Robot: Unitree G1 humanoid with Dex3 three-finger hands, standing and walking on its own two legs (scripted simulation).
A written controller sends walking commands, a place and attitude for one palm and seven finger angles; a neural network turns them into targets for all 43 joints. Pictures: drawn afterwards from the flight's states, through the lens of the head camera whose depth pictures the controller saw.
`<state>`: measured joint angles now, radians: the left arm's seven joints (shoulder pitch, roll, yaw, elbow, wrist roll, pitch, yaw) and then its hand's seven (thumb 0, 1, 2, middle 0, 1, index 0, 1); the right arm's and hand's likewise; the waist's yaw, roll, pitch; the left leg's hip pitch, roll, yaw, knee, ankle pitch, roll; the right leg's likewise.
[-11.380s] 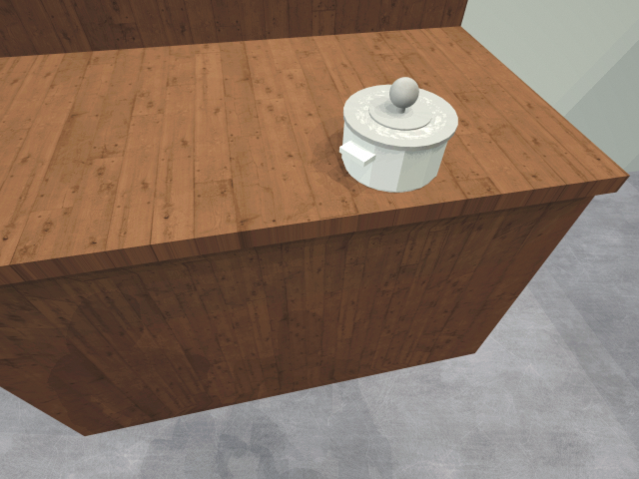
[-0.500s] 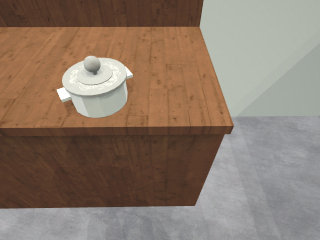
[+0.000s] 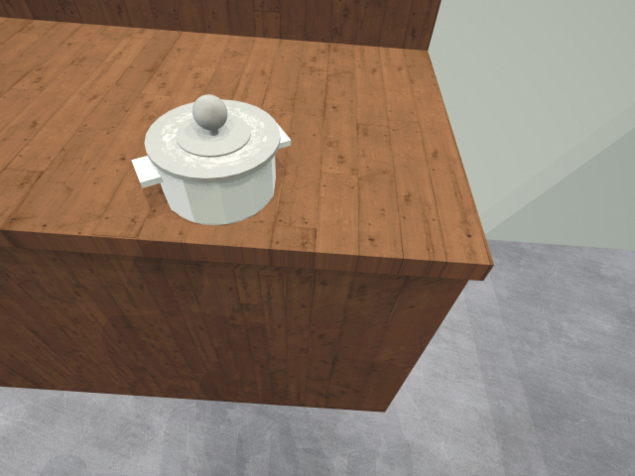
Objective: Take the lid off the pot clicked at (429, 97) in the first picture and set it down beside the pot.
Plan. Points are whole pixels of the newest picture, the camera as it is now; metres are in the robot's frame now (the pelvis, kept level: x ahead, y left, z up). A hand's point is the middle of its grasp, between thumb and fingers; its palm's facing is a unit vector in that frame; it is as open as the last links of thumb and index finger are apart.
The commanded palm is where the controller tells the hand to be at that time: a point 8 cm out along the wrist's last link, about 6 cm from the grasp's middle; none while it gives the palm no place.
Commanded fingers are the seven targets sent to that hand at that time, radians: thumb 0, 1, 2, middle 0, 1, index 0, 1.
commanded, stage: shuffle to correct the standing spot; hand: left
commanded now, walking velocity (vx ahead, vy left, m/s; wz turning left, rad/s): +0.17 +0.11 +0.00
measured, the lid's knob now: (210, 112) +0.52 +0.20 +0.18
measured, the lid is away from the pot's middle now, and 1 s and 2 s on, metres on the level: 0.00 0.00 0.00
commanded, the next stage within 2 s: come to a stop and stand still in 0.12 s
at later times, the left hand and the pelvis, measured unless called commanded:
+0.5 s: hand (207, 420) +0.22 +0.18 -0.15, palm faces +0.03 -0.98 -0.21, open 7.3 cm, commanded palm none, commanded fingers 0.00 0.90 0.90 -0.20 -0.30 -0.20 -0.30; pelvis +0.09 +0.01 +0.00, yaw +3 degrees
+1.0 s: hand out of the picture +0.07 +0.28 -0.15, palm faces +0.05 -0.94 -0.34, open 7.3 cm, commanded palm none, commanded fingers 0.00 0.90 0.90 -0.20 -0.30 -0.20 -0.30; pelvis +0.05 +0.06 -0.01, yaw -2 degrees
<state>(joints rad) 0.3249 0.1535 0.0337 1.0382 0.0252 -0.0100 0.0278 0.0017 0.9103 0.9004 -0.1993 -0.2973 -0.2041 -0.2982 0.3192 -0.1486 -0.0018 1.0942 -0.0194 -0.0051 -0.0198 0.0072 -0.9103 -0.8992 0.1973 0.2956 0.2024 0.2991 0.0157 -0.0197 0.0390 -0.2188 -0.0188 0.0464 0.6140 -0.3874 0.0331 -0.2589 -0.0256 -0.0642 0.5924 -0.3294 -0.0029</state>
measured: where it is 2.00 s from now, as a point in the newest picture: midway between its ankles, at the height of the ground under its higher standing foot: outside the picture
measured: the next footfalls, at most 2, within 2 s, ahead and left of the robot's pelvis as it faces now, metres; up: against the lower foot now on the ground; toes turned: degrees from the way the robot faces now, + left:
right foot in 0.42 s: +0.20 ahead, -0.08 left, +0.00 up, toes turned -3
left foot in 0.78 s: +0.10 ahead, +0.16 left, +0.00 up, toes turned +3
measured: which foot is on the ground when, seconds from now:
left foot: down 0.00-0.42, up 0.44-0.76, down 0.78-1.00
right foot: down 0.00-0.04, up 0.06-0.40, down 0.42-0.82, up 0.84-0.94, down 0.96-1.00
